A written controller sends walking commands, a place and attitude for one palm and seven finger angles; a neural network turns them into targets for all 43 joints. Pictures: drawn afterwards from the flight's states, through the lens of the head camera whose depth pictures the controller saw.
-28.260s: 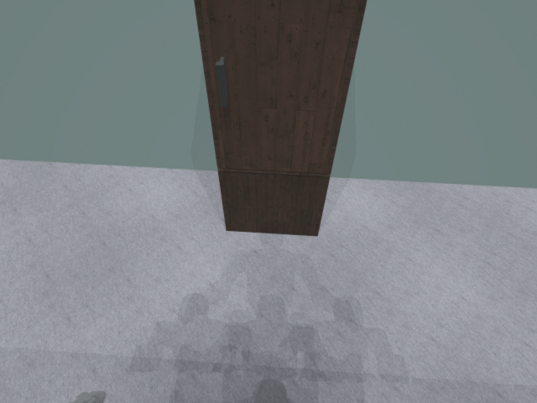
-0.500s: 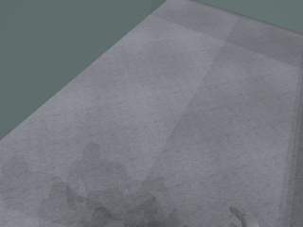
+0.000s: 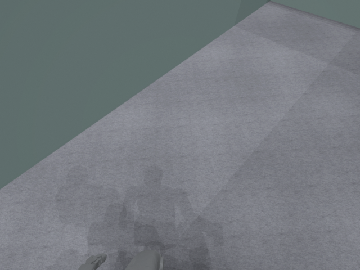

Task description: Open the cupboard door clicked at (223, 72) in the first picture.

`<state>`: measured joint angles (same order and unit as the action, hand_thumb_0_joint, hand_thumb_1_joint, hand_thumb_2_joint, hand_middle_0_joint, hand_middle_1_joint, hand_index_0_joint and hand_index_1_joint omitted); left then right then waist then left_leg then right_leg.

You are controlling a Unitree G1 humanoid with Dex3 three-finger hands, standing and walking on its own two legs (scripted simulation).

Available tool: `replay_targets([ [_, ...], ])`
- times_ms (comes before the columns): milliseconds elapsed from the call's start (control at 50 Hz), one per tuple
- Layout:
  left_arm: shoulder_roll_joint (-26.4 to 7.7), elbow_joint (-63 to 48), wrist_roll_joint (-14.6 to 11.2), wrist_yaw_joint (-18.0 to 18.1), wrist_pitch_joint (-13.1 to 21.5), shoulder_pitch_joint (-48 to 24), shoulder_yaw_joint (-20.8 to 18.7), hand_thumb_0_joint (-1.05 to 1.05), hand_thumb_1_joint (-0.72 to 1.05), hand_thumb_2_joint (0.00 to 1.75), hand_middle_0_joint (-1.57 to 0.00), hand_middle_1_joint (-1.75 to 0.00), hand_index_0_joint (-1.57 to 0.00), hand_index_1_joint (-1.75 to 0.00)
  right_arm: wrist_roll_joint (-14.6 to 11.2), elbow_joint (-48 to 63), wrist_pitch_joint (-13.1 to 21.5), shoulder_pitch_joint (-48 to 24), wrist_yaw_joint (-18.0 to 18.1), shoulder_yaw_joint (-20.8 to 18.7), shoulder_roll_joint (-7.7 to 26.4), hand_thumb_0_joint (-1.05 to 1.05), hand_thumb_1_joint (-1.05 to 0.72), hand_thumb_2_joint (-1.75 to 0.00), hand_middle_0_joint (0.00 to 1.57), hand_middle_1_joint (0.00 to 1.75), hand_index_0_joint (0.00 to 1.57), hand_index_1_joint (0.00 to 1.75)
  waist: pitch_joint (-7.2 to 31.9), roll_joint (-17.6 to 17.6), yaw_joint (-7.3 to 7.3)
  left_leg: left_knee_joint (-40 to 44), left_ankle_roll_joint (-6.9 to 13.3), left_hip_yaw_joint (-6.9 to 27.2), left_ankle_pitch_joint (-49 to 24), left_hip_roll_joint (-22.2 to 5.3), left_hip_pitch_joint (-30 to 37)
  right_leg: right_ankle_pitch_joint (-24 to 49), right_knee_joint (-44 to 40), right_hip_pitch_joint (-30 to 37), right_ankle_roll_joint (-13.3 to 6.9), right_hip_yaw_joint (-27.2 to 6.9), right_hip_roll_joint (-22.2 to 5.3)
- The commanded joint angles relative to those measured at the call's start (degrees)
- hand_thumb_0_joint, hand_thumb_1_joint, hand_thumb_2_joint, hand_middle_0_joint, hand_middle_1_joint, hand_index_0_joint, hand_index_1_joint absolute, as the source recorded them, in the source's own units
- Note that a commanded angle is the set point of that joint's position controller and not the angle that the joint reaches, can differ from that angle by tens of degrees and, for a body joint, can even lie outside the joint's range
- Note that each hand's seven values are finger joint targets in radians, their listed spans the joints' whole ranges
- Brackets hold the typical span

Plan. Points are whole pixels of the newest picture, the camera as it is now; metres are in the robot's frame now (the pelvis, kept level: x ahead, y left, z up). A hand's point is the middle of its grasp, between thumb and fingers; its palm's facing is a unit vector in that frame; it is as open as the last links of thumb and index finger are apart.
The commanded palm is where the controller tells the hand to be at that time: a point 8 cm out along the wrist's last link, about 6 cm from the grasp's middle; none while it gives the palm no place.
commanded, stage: turn to face it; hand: left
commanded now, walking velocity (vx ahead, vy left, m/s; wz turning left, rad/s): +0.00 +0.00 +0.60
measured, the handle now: out of the picture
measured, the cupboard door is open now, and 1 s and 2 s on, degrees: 46 46 46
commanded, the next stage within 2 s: none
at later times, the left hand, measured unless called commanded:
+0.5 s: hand out of the picture +0.03 +0.26 -0.16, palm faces +0.31 -0.92 -0.25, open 7.4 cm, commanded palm none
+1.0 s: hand out of the picture -0.04 +0.19 -0.16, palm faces +0.59 -0.77 -0.24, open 7.4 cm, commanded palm none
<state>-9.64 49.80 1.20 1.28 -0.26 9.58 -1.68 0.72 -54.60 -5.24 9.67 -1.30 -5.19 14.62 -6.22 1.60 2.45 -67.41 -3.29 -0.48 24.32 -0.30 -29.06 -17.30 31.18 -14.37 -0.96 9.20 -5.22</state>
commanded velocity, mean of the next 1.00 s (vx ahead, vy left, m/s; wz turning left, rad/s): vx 0.00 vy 0.00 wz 0.60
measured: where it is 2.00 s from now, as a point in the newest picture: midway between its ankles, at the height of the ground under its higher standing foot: outside the picture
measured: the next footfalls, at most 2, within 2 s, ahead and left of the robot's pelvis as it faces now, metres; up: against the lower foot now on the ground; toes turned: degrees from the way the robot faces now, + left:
left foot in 0.22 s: +0.02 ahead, +0.13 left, +0.00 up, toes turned +15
right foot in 0.66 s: +0.08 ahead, -0.10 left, +0.00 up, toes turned +20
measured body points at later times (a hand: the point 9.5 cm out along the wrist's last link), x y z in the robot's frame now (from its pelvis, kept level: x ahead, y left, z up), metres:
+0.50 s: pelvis +0.00 +0.03 +0.00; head +0.05 +0.06 +0.45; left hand +0.01 +0.31 -0.14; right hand +0.15 -0.20 -0.13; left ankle -0.02 +0.12 -0.74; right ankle +0.04 -0.13 -0.67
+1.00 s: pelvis +0.02 -0.01 +0.00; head +0.07 +0.03 +0.44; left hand -0.07 +0.23 -0.15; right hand +0.24 -0.17 -0.15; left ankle -0.07 +0.09 -0.70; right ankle +0.04 -0.11 -0.74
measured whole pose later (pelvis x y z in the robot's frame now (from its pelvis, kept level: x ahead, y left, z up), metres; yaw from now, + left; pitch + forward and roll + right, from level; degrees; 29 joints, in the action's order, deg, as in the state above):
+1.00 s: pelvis +0.02 -0.01 +0.00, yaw +37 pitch +1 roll +2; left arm -11.0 51.2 1.6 0.9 -0.1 11.7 -2.8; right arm 0.5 -54.8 -5.0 7.1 -1.6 -4.4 13.7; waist -7.2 -1.4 0.5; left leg -47.4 -3.1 -3.9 25.7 -1.8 -22.6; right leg -20.5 31.6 -11.1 0.3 15.0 -8.3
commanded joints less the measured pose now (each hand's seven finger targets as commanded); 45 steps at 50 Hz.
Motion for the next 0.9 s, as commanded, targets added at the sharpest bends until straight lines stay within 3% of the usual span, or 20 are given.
replay_targets([
  [0, -11.4, -2.6, 0.2, 1.0, 1.3, 4.1, -3.4, 0.00, 0.90, 0.90, -0.20, -0.30, -0.20, -0.30, 0.1, 5.0, 1.7, -3.6, -0.5, 0.2, 1.3, 0.00, -0.90, -0.90, 0.20, 0.30, 0.20, 0.30, 8.4, -11.1, -3.64, 10.3, -1.0, -2.4, 1.5, -1.8, -1.4, 32.1, -8.7, 11.8, -4.9, -5.1, -14.3],
  [60, -12.9, -1.3, 0.5, 0.9, 1.1, 6.6, -4.3, 0.00, 0.90, 0.90, -0.20, -0.30, -0.20, -0.30, -0.1, 5.7, 2.1, -5.8, -0.5, 0.7, 0.5, 0.00, -0.90, -0.90, 0.20, 0.30, 0.20, 0.30, 8.2, -12.0, -5.19, 19.2, -0.3, -4.8, 3.0, -1.3, 1.6, 36.1, -6.6, 13.3, -5.4, -4.0, -16.0],
  [100, -13.8, -1.1, 0.5, 0.8, 0.9, 6.1, -4.6, 0.00, 0.90, 0.90, -0.20, -0.30, -0.20, -0.30, -0.3, 6.0, 2.5, -4.9, -0.4, 0.7, 0.9, 0.00, -0.90, -0.90, 0.20, 0.30, 0.20, 0.30, 8.9, -13.1, -4.90, 24.2, 0.5, -5.8, 2.4, -1.0, 4.6, 35.2, -4.9, 12.5, -5.4, -3.7, -17.1],
  [160, -13.9, -1.2, -0.1, 0.2, 0.5, 4.4, -5.0, 0.00, 0.90, 0.90, -0.20, -0.30, -0.20, -0.30, 0.0, 5.4, 3.1, -0.2, -0.3, 0.1, 3.0, 0.00, -0.90, -0.90, 0.20, 0.30, 0.20, 0.30, 10.0, -10.3, -1.61, 38.3, 1.9, -6.3, -8.4, -0.4, 16.5, 27.5, 2.7, 5.5, -1.1, 0.7, -15.7],
  [180, -12.3, -2.2, -0.5, -0.1, 0.1, 3.7, -4.8, 0.00, 0.90, 0.90, -0.20, -0.30, -0.20, -0.30, 0.3, 4.6, 3.6, 4.1, -0.2, -1.0, 7.2, 0.00, -0.90, -0.90, 0.20, 0.30, 0.20, 0.30, 12.6, -0.2, 1.03, 43.6, 5.0, 2.5, -19.5, -7.2, 26.4, 15.3, 12.6, -4.0, 2.1, 3.2, -12.4],
  [200, -7.9, -5.1, -0.7, -0.5, -0.2, 1.4, -3.5, 0.00, 0.90, 0.90, -0.20, -0.30, -0.20, -0.30, 0.9, 4.3, 3.7, 7.8, 0.2, -2.7, 13.8, 0.00, -0.90, -0.90, 0.20, 0.30, 0.20, 0.30, 12.3, 18.0, 3.33, 46.1, 14.0, 23.9, -41.3, -23.1, 32.1, -20.6, 26.2, -20.1, 6.4, 3.1, -3.5],
  [220, -8.8, -6.6, 0.1, 0.0, -1.0, -4.2, -2.8, 0.00, 0.90, 0.90, -0.20, -0.30, -0.20, -0.30, 0.7, 2.7, 3.4, 11.1, 0.8, -2.5, 13.9, 0.00, -0.90, -0.90, 0.20, 0.30, 0.20, 0.30, 11.5, 12.3, 4.78, 45.8, 17.2, 23.5, -42.4, -25.0, 28.9, -21.8, 32.7, -21.4, 5.5, -4.7, -3.0],
  [280, -8.7, -3.3, -0.2, -0.2, -1.1, -3.2, -3.5, 0.00, 0.90, 0.90, -0.20, -0.30, -0.20, -0.30, 0.7, 4.9, 4.1, 3.8, 2.3, -1.3, 10.3, 0.00, -0.90, -0.90, 0.20, 0.30, 0.20, 0.30, 9.8, 8.0, 0.71, 45.6, 14.2, 16.2, -41.0, -17.1, 24.3, -10.1, 38.3, -21.7, 5.9, -9.4, -2.1],
  [340, -8.9, -1.5, -0.2, -0.6, -1.4, -0.2, -3.6, 0.00, 0.90, 0.90, -0.20, -0.30, -0.20, -0.30, 0.5, 5.8, 4.5, 0.8, 2.3, -0.7, 9.3, 0.00, -0.90, -0.90, 0.20, 0.30, 0.20, 0.30, 9.6, 5.3, -1.66, 46.6, 12.5, 11.9, -36.9, -13.6, 22.6, -5.4, 35.4, -18.6, 6.4, -9.2, -1.3],
  [400, -8.4, -1.9, -0.2, -0.6, -1.5, -1.4, -3.4, 0.00, 0.90, 0.90, -0.20, -0.30, -0.20, -0.30, 0.6, 5.2, 4.4, 1.7, 2.0, -0.9, 9.5, 0.00, -0.90, -0.90, 0.20, 0.30, 0.20, 0.30, 7.9, 3.8, -1.15, 47.7, 13.0, 14.2, -32.1, -13.1, 20.9, -5.3, 29.7, -17.1, 6.5, -8.9, -0.2],
  [480, -8.0, -3.4, -0.4, -0.5, -1.3, -3.4, -3.1, 0.00, 0.90, 0.90, -0.20, -0.30, -0.20, -0.30, 0.9, 5.0, 4.0, 2.0, 1.8, -1.4, 9.9, 0.00, -0.90, -0.90, 0.20, 0.30, 0.20, 0.30, 8.1, 6.5, -0.56, 46.8, 13.0, 16.6, -29.6, -12.3, 19.6, -6.9, 21.0, -13.3, 6.2, -8.2, 1.7],
  [580, -8.0, -3.1, -0.9, -0.1, -0.5, 0.7, -3.1, 0.00, 0.90, 0.90, -0.20, -0.30, -0.20, -0.30, 0.7, 5.9, 3.4, -0.4, 1.7, -1.9, 9.7, 0.00, -0.90, -0.90, 0.20, 0.30, 0.20, 0.30, 10.0, 7.4, -2.58, 42.4, 11.4, 19.9, -31.4, -9.6, 14.4, -2.3, 4.2, -0.2, 4.7, -6.7, 5.2],
  [600, -8.8, -2.6, -0.9, 0.1, 0.0, 3.3, -3.4, 0.00, 0.90, 0.90, -0.20, -0.30, -0.20, -0.30, 0.3, 6.3, 3.3, -1.3, 1.7, -1.9, 9.1, 0.00, -0.90, -0.90, 0.20, 0.30, 0.20, 0.30, 10.9, 6.4, -4.01, 39.6, 9.6, 19.3, -28.6, -7.9, 10.9, 3.1, -4.0, 6.4, 4.5, -6.9, 4.3],
  [620, -11.9, -2.2, -0.3, 0.5, 0.7, 5.5, -4.1, 0.00, 0.90, 0.90, -0.20, -0.30, -0.20, -0.30, -0.2, 6.6, 3.4, -0.8, 1.3, -1.7, 6.6, 0.00, -0.90, -0.90, 0.20, 0.30, 0.20, 0.30, 11.9, -1.3, -5.07, 33.8, 6.3, 16.2, -18.7, -3.9, 3.4, 6.3, -11.6, 15.5, 2.8, -13.3, -2.4],
  [640, -16.6, -2.0, 0.5, 1.0, 1.0, 6.8, -4.9, 0.00, 0.90, 0.90, -0.20, -0.30, -0.20, -0.30, -0.5, 7.9, 3.5, -0.4, 1.1, -1.1, 2.9, 0.00, -0.90, -0.90, 0.20, 0.30, 0.20, 0.30, 11.8, -18.3, -5.69, 19.7, 1.3, 4.1, 6.0, 5.3, -6.8, 14.2, -14.7, 20.1, -3.8, -28.2, -19.0],
  [660, -16.1, -2.3, 0.1, 1.1, 1.0, 5.7, -4.2, 0.00, 0.90, 0.90, -0.20, -0.30, -0.20, -0.30, 0.3, 7.4, 3.1, -0.7, 1.1, -1.6, 5.4, 0.00, -0.90, -0.90, 0.20, 0.30, 0.20, 0.30, 10.5, -15.4, -5.08, 6.1, 1.3, 4.7, 11.6, 3.1, -5.3, 19.4, -14.1, 12.0, -8.3, -28.2, -23.9],
  [680, -14.0, -2.7, -0.1, 1.2, 1.0, 3.0, -3.9, 0.00, 0.90, 0.90, -0.20, -0.30, -0.20, -0.30, 0.4, 6.3, 2.4, -0.9, 0.9, -1.7, 5.1, 0.00, -0.90, -0.90, 0.20, 0.30, 0.20, 0.30, 8.5, -15.7, -3.61, -1.1, 1.1, 5.8, 8.9, 1.4, -5.0, 19.5, -13.8, 7.8, -8.3, -26.0, -20.6],
  [720, -10.4, -3.9, -0.3, 1.1, 0.7, -1.8, -2.9, 0.00, 0.90, 0.90, -0.20, -0.30, -0.20, -0.30, 0.2, 4.7, 1.6, -0.2, 0.1, -1.4, 3.9, 0.00, -0.90, -0.90, 0.20, 0.30, 0.20, 0.30, 5.3, -10.9, -0.90, -5.6, 0.1, 3.7, 0.7, -0.8, -5.0, 22.7, -11.9, 5.3, -5.9, -13.7, -14.3],
  [740, -9.7, -4.0, -0.2, 1.1, 1.0, -2.0, -2.7, 0.00, 0.90, 0.90, -0.20, -0.30, -0.20, -0.30, 0.3, 4.3, 1.6, 0.0, -0.1, -1.0, 3.1, 0.00, -0.90, -0.90, 0.20, 0.30, 0.20, 0.30, 5.2, -11.5, -0.56, -4.8, -0.4, 2.5, -1.1, -1.1, -4.9, 26.0, -11.3, 5.8, -4.9, -10.2, -12.9],
  [880, -12.4, -1.6, 0.3, 0.8, 1.0, 5.4, -4.0, 0.00, 0.90, 0.90, -0.20, -0.30, -0.20, -0.30, 0.1, 5.3, 1.8, -5.8, -0.5, 0.3, 1.2, 0.00, -0.90, -0.90, 0.20, 0.30, 0.20, 0.30, 6.8, -12.0, -4.42, 15.1, -0.8, -3.6, 1.8, -1.4, -0.6, 34.5, -7.8, 12.8, -5.1, -4.0, -14.9],
])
